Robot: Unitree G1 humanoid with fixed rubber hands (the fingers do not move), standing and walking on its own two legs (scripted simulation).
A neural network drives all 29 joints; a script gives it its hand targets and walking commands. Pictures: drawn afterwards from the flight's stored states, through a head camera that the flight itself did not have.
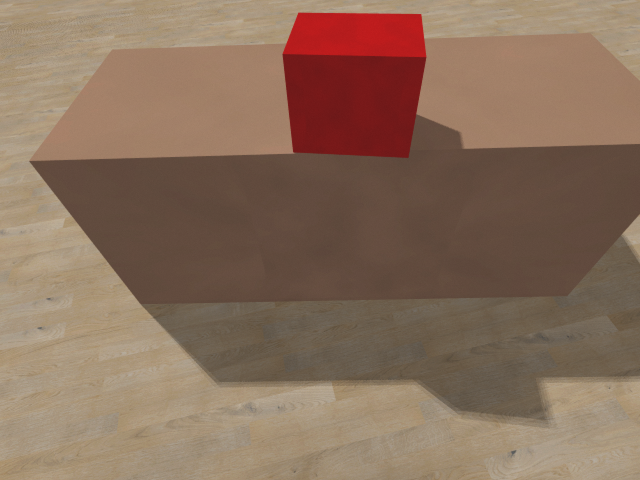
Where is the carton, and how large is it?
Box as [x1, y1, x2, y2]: [283, 13, 425, 157]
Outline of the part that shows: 298,13 283,51 283,62 293,151 407,157 425,61 425,50 420,14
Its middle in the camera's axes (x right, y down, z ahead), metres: +0.08 -0.35 +0.87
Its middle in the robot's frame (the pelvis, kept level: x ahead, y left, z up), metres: +0.89 -0.02 +0.02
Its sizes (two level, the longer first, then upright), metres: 0.269 0.198 0.231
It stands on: a pedestal, 0.68 m high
